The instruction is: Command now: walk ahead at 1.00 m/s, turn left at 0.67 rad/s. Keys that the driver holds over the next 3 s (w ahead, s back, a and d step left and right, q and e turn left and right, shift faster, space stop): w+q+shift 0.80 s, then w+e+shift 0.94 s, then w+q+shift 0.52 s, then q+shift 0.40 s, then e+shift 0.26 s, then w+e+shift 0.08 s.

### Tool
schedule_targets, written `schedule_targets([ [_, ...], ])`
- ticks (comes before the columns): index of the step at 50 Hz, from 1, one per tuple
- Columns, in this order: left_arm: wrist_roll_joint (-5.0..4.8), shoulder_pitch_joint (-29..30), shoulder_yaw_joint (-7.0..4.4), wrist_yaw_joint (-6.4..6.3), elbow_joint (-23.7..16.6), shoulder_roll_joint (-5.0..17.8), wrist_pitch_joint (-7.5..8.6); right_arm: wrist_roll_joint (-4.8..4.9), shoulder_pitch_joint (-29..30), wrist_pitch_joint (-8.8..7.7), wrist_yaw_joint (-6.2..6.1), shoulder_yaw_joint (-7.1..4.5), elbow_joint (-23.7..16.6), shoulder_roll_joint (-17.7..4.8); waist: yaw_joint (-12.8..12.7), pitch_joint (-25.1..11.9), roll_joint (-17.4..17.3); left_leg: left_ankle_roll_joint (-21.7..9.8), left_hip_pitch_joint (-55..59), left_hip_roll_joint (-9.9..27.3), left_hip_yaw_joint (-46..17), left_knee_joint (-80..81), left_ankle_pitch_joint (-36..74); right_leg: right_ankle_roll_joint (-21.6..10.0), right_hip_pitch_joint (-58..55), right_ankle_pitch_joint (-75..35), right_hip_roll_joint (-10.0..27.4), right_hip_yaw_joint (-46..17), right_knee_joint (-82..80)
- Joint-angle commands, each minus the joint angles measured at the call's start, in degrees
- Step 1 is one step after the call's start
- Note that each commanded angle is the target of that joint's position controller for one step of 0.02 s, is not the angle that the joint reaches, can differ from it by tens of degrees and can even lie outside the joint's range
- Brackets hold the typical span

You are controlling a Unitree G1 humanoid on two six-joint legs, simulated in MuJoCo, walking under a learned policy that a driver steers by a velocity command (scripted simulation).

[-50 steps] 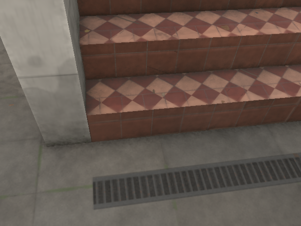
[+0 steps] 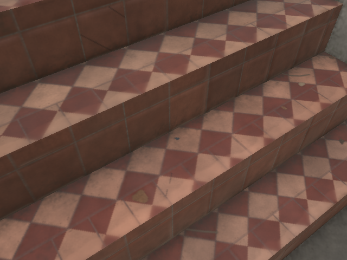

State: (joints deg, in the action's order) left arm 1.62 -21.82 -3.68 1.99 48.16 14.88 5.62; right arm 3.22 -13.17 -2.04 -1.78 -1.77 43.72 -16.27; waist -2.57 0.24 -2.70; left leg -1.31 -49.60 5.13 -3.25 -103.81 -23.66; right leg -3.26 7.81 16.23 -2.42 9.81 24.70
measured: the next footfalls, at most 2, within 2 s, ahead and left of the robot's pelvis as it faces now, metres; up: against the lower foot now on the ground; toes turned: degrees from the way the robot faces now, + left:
left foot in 0.26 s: +0.32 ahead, +0.13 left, +0.22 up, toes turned +9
right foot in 0.72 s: +0.48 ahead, -0.11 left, +0.21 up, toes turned +36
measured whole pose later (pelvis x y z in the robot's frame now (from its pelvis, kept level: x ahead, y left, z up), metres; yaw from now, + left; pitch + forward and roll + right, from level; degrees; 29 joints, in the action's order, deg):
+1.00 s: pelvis +0.48 +0.08 +0.26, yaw +50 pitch +5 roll +2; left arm -0.5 -32.9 1.7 -1.8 61.0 9.3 6.0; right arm -1.6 12.1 -3.4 2.8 11.6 19.1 -1.8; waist -4.6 0.5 2.5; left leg -4.3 -54.5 1.7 7.6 -88.1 -42.4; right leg -2.6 1.5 -0.2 6.2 5.9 21.6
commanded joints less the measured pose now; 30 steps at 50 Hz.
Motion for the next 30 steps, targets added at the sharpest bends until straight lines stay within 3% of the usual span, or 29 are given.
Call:
schedule_targets([
  [1,-0.73,1.2,3.1,-0.12,2.4,-3.0,-0.21,1.06,0.1,2.63,-0.5,3.53,-7.1,9.2,4.9,8.4,9.2,-2.8,-29.1,-1.5,-2.4,-43.1,-8.6,-7.4,-2.6,-18.4,25.4,-15.1,-9.7],
  [2,-0.68,-1.5,3.9,-0.66,4.9,-3.7,-0.85,1.34,4.5,2.45,-0.28,4.34,-10.6,10.2,5.0,10.7,6.9,-4.2,-39.1,-1.9,-3.9,-46.0,-9.7,-5.4,-7.8,-20.7,25.2,-13.0,-8.8],
  [3,0.62,-2.4,4.41,-1.39,5.8,-3.3,-1.94,0.95,9.2,1.68,0.53,5.09,-14.2,10.5,4.6,10.6,5.9,-4.7,-44.2,-2.9,-3.5,-47.3,-9.6,-3.4,-11.1,-25.4,23.7,-9.2,-8.2],
  [4,1.58,1.6,5.14,-1.9,5.0,-2.6,-2.61,1.22,10.6,0.75,1.68,5.8,-17.5,10.3,7.6,10.5,5.4,-5.5,-42.2,-2.7,-3.5,-42.9,-7.4,-0.9,-6.4,-30.1,22.0,-4.4,-8.4],
  [5,2.13,5.3,5.07,-2.55,3.9,-0.7,-2.98,0.61,12.2,0.4,2.53,5.87,-19.0,8.2,8.8,9.9,3.3,-5.3,-36.5,-2.7,0.1,-33.5,-4.7,1.2,-1.7,-32.8,18.3,2.3,-10.2],
  [6,0.9,9.5,4.73,-3.95,1.8,2.6,-2.99,-0.54,14.0,0.55,3.15,6.22,-21.7,6.8,10.6,9.4,2.3,-4.2,-25.5,-1.5,5.2,-13.6,-0.6,2.8,7.6,-30.6,13.1,8.9,-13.9],
  [7,0.51,13.5,4.61,-5.65,0.1,5.4,-2.39,-1.66,11.5,0.84,3.37,5.68,-22.1,4.7,13.5,4.7,2.2,-3.9,-5.2,-1.6,7.5,-1.0,6.3,1.9,18.4,-41.8,11.6,13.1,-18.3],
  [8,-0.75,14.2,3.36,-7.09,-2.4,12.3,-1.17,-3.01,5.5,0.55,4.09,4.45,-19.4,1.9,17.0,-7.1,5.6,-4.2,23.5,-8.7,11.8,4.5,12.9,-2.4,23.0,-84.6,12.2,12.3,-17.8],
  [9,-1.58,11.5,0.84,-7.48,-3.8,21.5,-0.48,-2.2,-2.9,0.83,4.03,1.53,-15.8,-3.2,19.9,-16.0,11.1,-2.7,38.8,-13.4,17.8,4.9,3.2,-5.9,16.0,-122.6,16.8,8.8,-8.6],
  [10,-1.78,13.1,-0.97,-7.2,-4.8,25.6,-2.47,-3.22,-10.8,0.66,2.88,-1.07,-12.6,-7.2,22.8,-21.7,12.8,-4.1,39.3,-15.6,17.2,8.2,-8.7,-7.8,2.7,-147.4,20.1,5.8,5.7],
  [11,-2.58,13.3,-1.38,-6.59,-6.3,24.4,-4.66,-2.91,-12.6,-0.41,2.42,-2.21,-11.2,-9.9,22.3,-19.1,12.7,-6.4,36.4,-18.0,14.1,25.2,-16.1,-9.1,-3.2,-148.3,19.9,3.7,22.2],
  [12,-2.43,14.0,-0.68,-6.33,-10.5,15.8,-3.81,-4.54,-13.9,-0.77,2.98,-2.06,-8.5,-9.3,17.3,-13.5,-3.9,-15.7,44.3,-14.8,-3.0,49.4,-13.4,-4.4,14.3,-87.0,10.7,-2.9,54.3],
  [13,-1.75,8.5,2.3,-2.35,-14.1,4.6,-0.3,-6.99,-2.5,-0.51,1.57,-2.45,-10.9,-13.5,3.3,-26.0,-32.9,-24.1,55.3,-1.6,-46.2,74.5,-13.8,-3.0,33.6,-16.6,-1.9,-18.1,74.0],
  [14,0.48,14.0,2.23,0.4,-16.9,5.2,2.31,-8.4,-2.0,0.12,1.41,-1.11,-11.8,-8.1,6.1,-32.0,-20.9,-18.4,52.0,-2.1,-52.0,80.2,-28.6,-6.1,32.8,-16.3,-1.7,-26.2,75.8],
  [15,-0.13,22.6,2.68,1.05,-19.6,3.1,2.25,-9.01,-10.7,0.23,1.83,-0.45,-8.3,-6.3,7.7,-21.9,-13.0,-16.2,38.9,-2.5,-51.8,82.2,-29.9,-6.9,34.4,-15.2,-2.3,-23.5,76.3],
  [16,1.42,24.8,4.36,1.08,-20.4,-2.7,1.87,-6.32,-11.1,0.25,2.19,0.44,-5.4,-2.4,4.4,-7.9,-0.7,-14.5,25.2,-4.6,-45.0,78.7,-25.0,-5.3,37.3,-12.3,-1.8,-19.9,76.9],
  [17,2.16,23.2,5.37,1.24,-19.7,-5.3,0.87,-4.99,-6.3,0.12,1.56,2.01,-5.4,2.2,0.3,-2.3,2.0,-14.4,15.3,-7.5,-35.4,72.5,-17.4,-3.5,37.7,-8.9,-1.3,-17.4,81.0],
  [18,2.05,20.7,5.6,2.25,-19.6,-4.9,0.05,-4.1,-3.5,-0.14,0.67,2.79,-6.1,4.7,-2.0,-0.8,1.5,-14.5,12.6,-9.8,-28.5,70.1,-9.3,-1.8,39.0,-4.1,-1.5,-14.9,86.9],
  [19,2.72,19.1,5.85,2.82,-19.6,-4.8,-0.03,-3.9,-3.8,-0.1,0.13,2.78,-5.8,4.4,-2.6,-0.7,1.5,-15.0,14.1,-9.9,-25.1,70.2,-0.2,-0.4,42.2,-2.9,-1.6,-13.0,90.0],
  [20,2.93,21.4,6.83,3.07,-20.7,-6.1,0.25,-4.25,-6.3,-0.28,0.37,2.86,-4.4,3.8,-1.1,-1.2,0.5,-15.3,18.1,-9.4,-25.9,71.9,2.2,-0.3,47.9,-0.1,-1.9,-12.0,95.5],
  [21,2.79,23.5,7.47,2.93,-22.3,-6.5,0.89,-4.31,-8.1,-0.79,1.02,2.78,-3.8,3.4,-0.3,-0.1,2.8,-14.7,19.9,-8.6,-26.2,73.1,4.8,-0.4,51.2,1.2,-1.1,-11.9,94.9],
  [22,2.9,25.9,8.59,2.65,-23.5,-7.5,1.49,-3.75,-9.5,-0.88,1.21,2.35,-2.8,1.5,0.4,0.3,4.6,-13.9,20.0,-9.1,-24.8,75.0,3.0,-0.5,52.1,0.7,0.3,-11.0,88.1],
  [24,2.77,28.2,9.3,1.55,-24.4,-6.1,2.17,-3.43,-6.6,-0.96,0.85,2.19,-3.4,0.6,0.5,-0.1,5.3,-14.2,13.5,-10.3,-23.4,80.2,3.1,0.3,43.4,-6.7,0.1,-6.4,70.9],
  [25,2.87,28.0,9.87,0.87,-23.3,-7.5,1.55,-3.91,-3.4,-0.31,0.24,2.6,-4.1,1.7,0.5,-2.3,1.0,-15.8,9.1,-9.8,-21.9,78.6,10.1,1.4,37.9,-10.0,-1.1,-4.4,73.6],
  [26,2.73,24.4,9.38,-0.2,-22.4,-5.7,0.78,-3.88,0.4,-0.33,0.12,2.58,-5.7,1.2,-1.1,-4.8,-0.2,-15.7,6.7,-9.8,-19.0,79.1,12.3,2.0,30.3,-13.1,-1.0,-4.4,70.1],
  [27,1.83,23.6,8.71,-1.14,-22.0,-4.4,0.33,-4.83,1.9,-0.36,0.46,2.62,-7.1,0.0,-0.9,-6.8,-4.0,-16.8,9.6,-7.4,-22.3,78.4,14.8,2.8,31.5,-11.3,-1.6,-5.3,75.3],
  [29,0.3,23.4,8.26,-2.43,-23.1,-3.5,0.07,-3.96,3.4,-0.49,0.44,1.62,-8.7,-2.0,-1.0,-5.9,-5.7,-16.2,18.2,-4.2,-27.4,77.6,12.2,3.4,37.3,-5.9,0.5,-8.9,71.8],
  [30,-0.11,24.8,8.46,-2.62,-23.8,-3.5,0.16,-3.48,1.8,-0.27,-0.06,0.96,-8.7,-2.8,0.2,-6.0,-6.6,-15.6,23.1,-3.1,-30.0,79.8,11.1,3.5,37.6,-1.0,1.4,-9.9,62.7],
])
